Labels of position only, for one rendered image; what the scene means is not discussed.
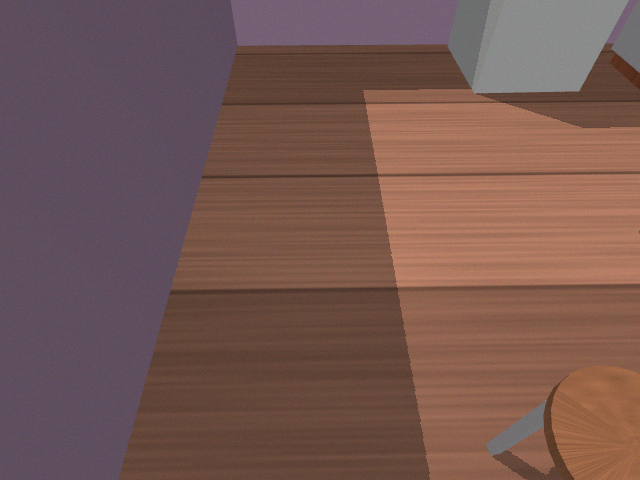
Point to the stool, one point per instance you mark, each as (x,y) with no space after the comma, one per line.
(591,423)

